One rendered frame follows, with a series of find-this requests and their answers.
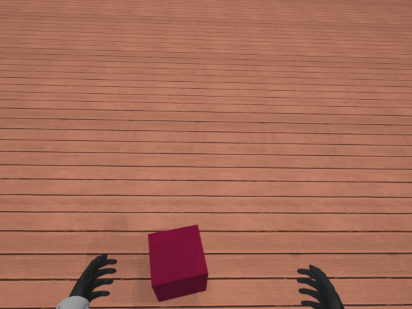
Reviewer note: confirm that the robot left hand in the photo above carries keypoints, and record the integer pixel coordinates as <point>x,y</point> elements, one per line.
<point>87,281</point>

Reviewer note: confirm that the left robot forearm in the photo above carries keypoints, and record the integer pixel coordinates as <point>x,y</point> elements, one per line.
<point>74,302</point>

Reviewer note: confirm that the robot right hand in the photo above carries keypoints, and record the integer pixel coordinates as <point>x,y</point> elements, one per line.
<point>325,294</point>

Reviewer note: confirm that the carton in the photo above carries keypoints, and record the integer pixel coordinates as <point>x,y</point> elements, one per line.
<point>177,263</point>

